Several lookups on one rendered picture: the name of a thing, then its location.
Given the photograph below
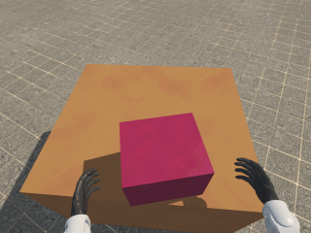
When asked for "pedestal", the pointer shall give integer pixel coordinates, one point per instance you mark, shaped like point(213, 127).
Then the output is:
point(86, 136)

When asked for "left robot hand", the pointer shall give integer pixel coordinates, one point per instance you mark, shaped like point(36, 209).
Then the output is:
point(82, 192)

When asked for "right robot hand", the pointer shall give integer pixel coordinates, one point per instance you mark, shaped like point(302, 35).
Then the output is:
point(258, 179)

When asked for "carton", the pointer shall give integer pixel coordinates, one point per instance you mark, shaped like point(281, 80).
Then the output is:
point(163, 158)

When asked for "robot left forearm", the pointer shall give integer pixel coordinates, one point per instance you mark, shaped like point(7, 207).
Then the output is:
point(78, 224)

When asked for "robot right forearm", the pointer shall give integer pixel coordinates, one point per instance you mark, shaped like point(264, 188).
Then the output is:
point(278, 218)

